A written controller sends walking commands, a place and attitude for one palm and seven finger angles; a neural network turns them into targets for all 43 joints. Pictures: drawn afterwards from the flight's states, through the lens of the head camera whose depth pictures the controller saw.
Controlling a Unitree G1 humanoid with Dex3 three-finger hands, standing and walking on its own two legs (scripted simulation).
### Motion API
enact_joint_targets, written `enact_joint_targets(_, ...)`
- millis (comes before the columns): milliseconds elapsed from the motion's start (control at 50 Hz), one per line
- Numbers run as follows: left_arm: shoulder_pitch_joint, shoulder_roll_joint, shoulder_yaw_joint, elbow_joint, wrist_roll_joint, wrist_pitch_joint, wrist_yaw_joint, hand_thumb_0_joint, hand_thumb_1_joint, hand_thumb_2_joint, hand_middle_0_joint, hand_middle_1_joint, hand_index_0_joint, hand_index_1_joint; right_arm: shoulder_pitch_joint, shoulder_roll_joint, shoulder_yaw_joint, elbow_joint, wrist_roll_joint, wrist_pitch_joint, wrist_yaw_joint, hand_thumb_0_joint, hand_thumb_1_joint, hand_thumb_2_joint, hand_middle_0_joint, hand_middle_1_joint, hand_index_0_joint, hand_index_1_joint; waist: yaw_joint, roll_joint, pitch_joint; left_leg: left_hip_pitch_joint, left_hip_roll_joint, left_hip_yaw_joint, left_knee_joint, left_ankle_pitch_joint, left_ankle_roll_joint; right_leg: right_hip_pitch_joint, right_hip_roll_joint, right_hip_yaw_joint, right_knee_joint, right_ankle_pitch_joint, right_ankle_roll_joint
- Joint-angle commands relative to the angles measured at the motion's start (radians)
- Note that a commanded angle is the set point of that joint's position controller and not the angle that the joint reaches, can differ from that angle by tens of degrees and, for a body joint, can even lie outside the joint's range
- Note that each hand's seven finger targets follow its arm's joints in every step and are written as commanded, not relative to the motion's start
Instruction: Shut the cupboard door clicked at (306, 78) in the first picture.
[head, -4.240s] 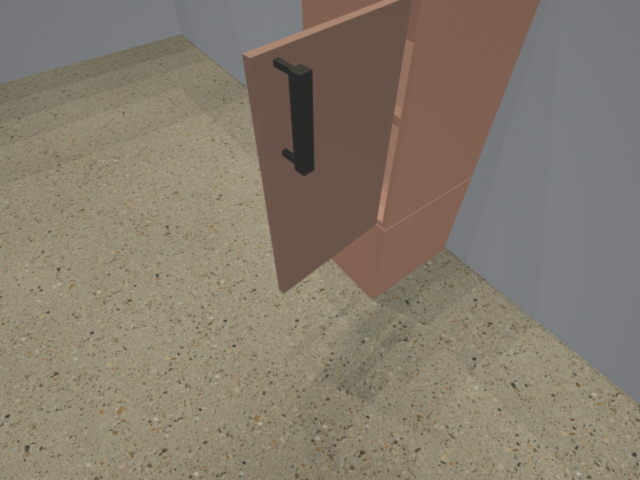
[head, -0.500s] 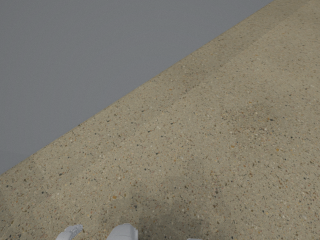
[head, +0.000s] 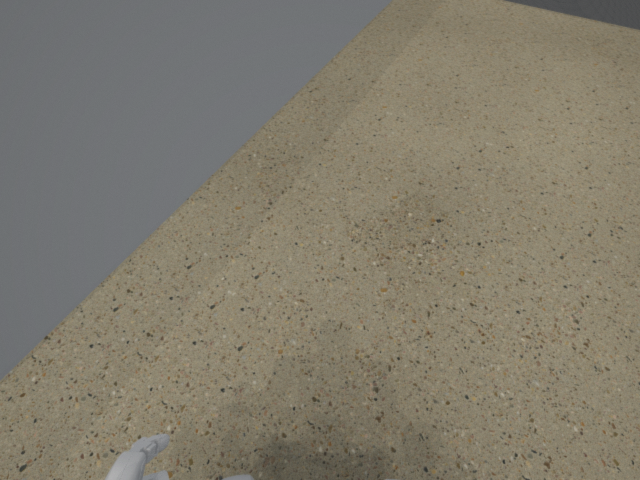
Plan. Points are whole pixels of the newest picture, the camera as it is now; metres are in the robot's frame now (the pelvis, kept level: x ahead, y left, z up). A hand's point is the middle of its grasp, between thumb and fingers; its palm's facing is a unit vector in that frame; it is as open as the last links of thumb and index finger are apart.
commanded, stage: walk around to get in front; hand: left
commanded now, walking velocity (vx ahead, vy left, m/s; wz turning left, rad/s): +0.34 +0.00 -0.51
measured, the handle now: out of the picture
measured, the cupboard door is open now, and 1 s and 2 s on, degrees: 96 96 96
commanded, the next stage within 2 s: walk to a spot facing it in 0.98 s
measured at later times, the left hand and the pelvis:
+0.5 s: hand (267, 314) +0.39 +0.10 -0.14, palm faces -0.34 -0.93 -0.17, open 7.4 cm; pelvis +0.19 -0.03 +0.01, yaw -15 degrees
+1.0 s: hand (293, 255) +0.52 +0.07 -0.15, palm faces -0.37 -0.91 -0.17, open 7.4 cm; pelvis +0.41 -0.09 +0.02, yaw -24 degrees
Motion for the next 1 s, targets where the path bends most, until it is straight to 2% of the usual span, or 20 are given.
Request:
enact_joint_targets(0, 0.085, 0.186, 0.043, -0.028, 0.006, -0.018, 0.036, 0.0, 0.9, 0.9, -0.2, -0.3, -0.2, -0.3, -0.175, -0.086, -0.033, -0.155, -0.003, -0.05, 0.008, 0.0, -0.9, -0.9, 0.2, 0.3, 0.2, 0.3, 0.063, -0.252, -0.037, -0.288, -0.011, -0.061, 0.102, 0.093, -0.008, 0.118, -0.267, 0.397, -0.415, -0.28, -0.185)
enact_joint_targets(120, 0.009, 0.167, 0.041, -0.019, 0.007, -0.024, 0.015, 0.0, 0.9, 0.9, -0.2, -0.3, -0.2, -0.3, 0.047, -0.049, -0.027, -0.067, -0.005, -0.082, 0.006, 0.0, -0.9, -0.9, 0.2, 0.3, 0.2, 0.3, -0.053, -0.081, -0.083, 0.23, -0.125, 0.093, -0.424, 0.297, -0.009, -0.103, -0.115, 0.259, -0.248, -0.258, -0.113)
enact_joint_targets(140, 0.012, 0.12, 0.029, -0.025, 0.007, -0.021, 0.01, 0.0, 0.9, 0.9, -0.2, -0.3, -0.2, -0.3, 0.132, -0.099, -0.038, -0.045, -0.006, -0.091, -0.007, 0.0, -0.9, -0.9, 0.2, 0.3, 0.2, 0.3, -0.087, 0.048, -0.115, 0.365, -0.059, -0.009, -0.506, 0.179, 0.013, -0.199, -0.055, 0.216, -0.078, -0.266, -0.075)
enact_joint_targets(160, 0.015, 0.031, 0.012, -0.054, -0.003, -0.017, 0.004, 0.0, 0.9, 0.9, -0.2, -0.3, -0.2, -0.3, 0.252, -0.217, -0.064, -0.025, -0.028, -0.103, -0.019, 0.0, -0.9, -0.9, 0.2, 0.3, 0.2, 0.3, -0.136, 0.354, -0.148, 0.454, 0.229, -0.417, -0.686, -0.056, 0.115, -0.379, 0.091, 0.066, 0.299, -0.348, -0.01)
enact_joint_targets(180, -0.071, 0.042, 0.014, -0.106, -0.001, -0.027, -0.001, 0.0, 0.9, 0.9, -0.2, -0.3, -0.2, -0.3, 0.291, -0.243, -0.06, -0.025, -0.029, -0.105, -0.035, 0.0, -0.9, -0.9, 0.2, 0.3, 0.2, 0.3, -0.141, 0.244, -0.127, 0.441, 0.389, -0.619, -0.794, -0.098, 0.23, -0.47, 0.033, 0.109, 0.491, -0.34, -0.013)
enact_joint_targets(200, -0.124, 0.038, 0.016, -0.112, 0.009, -0.04, -0.007, 0.0, 0.9, 0.9, -0.2, -0.3, -0.2, -0.3, 0.25, -0.238, -0.059, -0.037, -0.03, -0.11, -0.029, 0.0, -0.9, -0.9, 0.2, 0.3, 0.2, 0.3, -0.124, 0.099, -0.076, 0.362, 0.393, -0.634, -0.777, -0.007, 0.274, -0.514, -0.019, 0.132, 0.616, -0.279, -0.018)
enact_joint_targets(260, -0.087, 0.004, 0.006, -0.067, 0.016, -0.027, -0.024, 0.0, 0.9, 0.9, -0.2, -0.3, -0.2, -0.3, 0.118, -0.107, -0.022, -0.043, -0.024, -0.124, -0.031, 0.0, -0.9, -0.9, 0.2, 0.3, 0.2, 0.3, -0.03, 0.18, -0.023, 0.316, 0.228, -0.216, -0.713, 0.456, 0.171, -0.474, -0.075, 0.09, 0.556, -0.096, 0.01)
enact_joint_targets(300, -0.087, -0.021, -0.01, -0.061, 0.011, -0.017, -0.032, 0.0, 0.9, 0.9, -0.2, -0.3, -0.2, -0.3, 0.135, -0.1, -0.02, -0.021, -0.021, -0.126, -0.03, 0.0, -0.9, -0.9, 0.2, 0.3, 0.2, 0.3, -0.029, 0.19, -0.098, 0.33, 0.162, -0.022, -0.671, 0.603, 0.141, -0.342, -0.058, 0.027, 0.339, -0.068, 0.01)
enact_joint_targets(400, -0.073, -0.013, -0.002, -0.049, 0.011, -0.013, -0.026, 0.0, 0.9, 0.9, -0.2, -0.3, -0.2, -0.3, 0.11, -0.102, -0.028, -0.002, -0.02, -0.1, -0.015, 0.0, -0.9, -0.9, 0.2, 0.3, 0.2, 0.3, -0.005, 0.135, -0.062, 0.186, 0.158, 0.067, -0.677, 0.404, 0.135, -0.038, 0.011, -0.076, 0.051, 0.005, -0.012)
enact_joint_targets(440, 0.084, 0.035, 0.015, 0.0, 0.015, -0.02, -0.013, 0.0, 0.9, 0.9, -0.2, -0.3, -0.2, -0.3, 0.074, -0.085, -0.021, -0.001, -0.013, -0.091, -0.01, 0.0, -0.9, -0.9, 0.2, 0.3, 0.2, 0.3, 0.084, 0.054, -0.102, 0.075, 0.104, 0.125, -0.463, 0.482, 0.095, 0.242, 0.049, -0.078, -0.061, 0.02, -0.047)
enact_joint_targets(460, 0.254, 0.117, 0.039, 0.051, 0.019, -0.032, 0.001, 0.0, 0.9, 0.9, -0.2, -0.3, -0.2, -0.3, 0.04, -0.047, -0.01, -0.018, 0.002, -0.093, -0.003, 0.0, -0.9, -0.9, 0.2, 0.3, 0.2, 0.3, 0.171, -0.107, -0.189, -0.131, 0.034, 0.194, -0.179, 0.444, 0.055, 0.53, -0.1, 0.132, -0.135, -0.112, -0.116)
enact_joint_targets(480, 0.4, 0.238, 0.072, 0.086, 0.01, -0.037, 0.02, 0.0, 0.9, 0.9, -0.2, -0.3, -0.2, -0.3, -0.011, 0.01, 0.0, -0.075, 0.018, -0.097, 0.001, 0.0, -0.9, -0.9, 0.2, 0.3, 0.2, 0.3, 0.223, -0.37, -0.253, -0.394, -0.104, 0.165, 0.163, -0.084, 0.016, 0.673, -0.39, 0.59, -0.315, -0.133, -0.243)
enact_joint_targets(500, 0.36, 0.253, 0.072, 0.088, -0.013, -0.027, 0.028, 0.0, 0.9, 0.9, -0.2, -0.3, -0.2, -0.3, -0.085, -0.024, -0.014, -0.09, 0.008, -0.094, 0.0, 0.0, -0.9, -0.9, 0.2, 0.3, 0.2, 0.3, 0.21, -0.24, -0.156, -0.487, -0.061, -0.008, 0.294, -0.097, 0.022, 0.557, -0.42, 0.627, -0.391, -0.176, -0.285)
enact_joint_targets(540, 0.162, 0.13, 0.038, 0.037, -0.005, -0.031, 0.049, 0.0, 0.9, 0.9, -0.2, -0.3, -0.2, -0.3, -0.081, -0.031, -0.029, -0.055, 0.0, -0.084, -0.003, 0.0, -0.9, -0.9, 0.2, 0.3, 0.2, 0.3, 0.091, -0.222, -0.071, -0.399, 0.021, -0.075, 0.251, 0.068, 0.019, 0.289, -0.338, 0.446, -0.407, -0.202, -0.226)
enact_joint_targets(580, 0.101, 0.077, 0.02, 0.026, 0.003, -0.049, 0.052, 0.0, 0.9, 0.9, -0.2, -0.3, -0.2, -0.3, -0.031, 0.004, -0.022, -0.015, -0.009, -0.066, 0.003, 0.0, -0.9, -0.9, 0.2, 0.3, 0.2, 0.3, 0.029, -0.182, -0.056, -0.23, 0.02, -0.053, 0.091, 0.135, 0.009, 0.122, -0.27, 0.282, -0.413, -0.022, -0.189)
enact_joint_targets(740, 0.12, 0.074, 0.022, 0.083, -0.001, -0.053, 0.028, 0.0, 0.9, 0.9, -0.2, -0.3, -0.2, -0.3, 0.067, -0.01, -0.028, 0.015, -0.011, -0.095, 0.009, 0.0, -0.9, -0.9, 0.2, 0.3, 0.2, 0.3, -0.036, 0.003, -0.086, 0.259, -0.071, 0.023, -0.483, 0.33, 0.025, -0.051, -0.11, 0.167, -0.204, -0.143, -0.105)
enact_joint_targets(780, 0.106, -0.016, -0.002, 0.032, -0.007, -0.05, 0.019, 0.0, 0.9, 0.9, -0.2, -0.3, -0.2, -0.3, 0.288, -0.185, -0.062, 0.057, -0.034, -0.102, -0.014, 0.0, -0.9, -0.9, 0.2, 0.3, 0.2, 0.3, -0.126, 0.35, -0.156, 0.456, 0.306, -0.526, -0.744, -0.028, 0.199, -0.334, 0.076, -0.007, 0.354, -0.314, -0.024)
enact_joint_targets(800, 0.036, 0.009, 0.003, 0.005, 0.005, -0.059, 0.018, 0.0, 0.9, 0.9, -0.2, -0.3, -0.2, -0.3, 0.28, -0.179, -0.061, 0.051, -0.029, -0.094, -0.015, 0.0, -0.9, -0.9, 0.2, 0.3, 0.2, 0.3, -0.125, 0.219, -0.105, 0.393, 0.348, -0.595, -0.777, -0.064, 0.259, -0.4, 0.017, 0.088, 0.525, -0.294, -0.039)
enact_joint_targets(900, 0.015, -0.03, -0.01, 0.041, 0.009, -0.041, -0.006, 0.0, 0.9, 0.9, -0.2, -0.3, -0.2, -0.3, 0.137, -0.059, -0.024, 0.045, -0.02, -0.126, -0.025, 0.0, -0.9, -0.9, 0.2, 0.3, 0.2, 0.3, -0.022, 0.134, -0.074, 0.317, 0.179, -0.093, -0.709, 0.595, 0.164, -0.332, -0.073, 0.056, 0.381, -0.074, 0.002)
enact_joint_targets(980, 0.029, -0.04, -0.008, 0.048, 0.009, -0.03, -0.011, 0.0, 0.9, 0.9, -0.2, -0.3, -0.2, -0.3, 0.085, -0.08, -0.038, 0.047, -0.017, -0.102, -0.013, 0.0, -0.9, -0.9, 0.2, 0.3, 0.2, 0.3, -0.006, 0.126, -0.061, 0.195, 0.146, 0.035, -0.702, 0.402, 0.151, -0.08, -0.021, -0.058, 0.073, -0.01, -0.002)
